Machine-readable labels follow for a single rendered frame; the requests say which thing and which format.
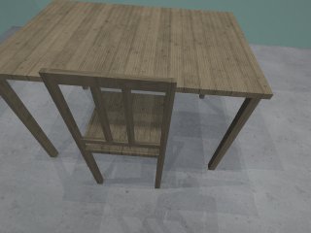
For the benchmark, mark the chair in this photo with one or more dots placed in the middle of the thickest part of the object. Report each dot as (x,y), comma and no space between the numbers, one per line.
(122,123)

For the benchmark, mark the table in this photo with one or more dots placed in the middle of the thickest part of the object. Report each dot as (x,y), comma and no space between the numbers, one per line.
(206,51)

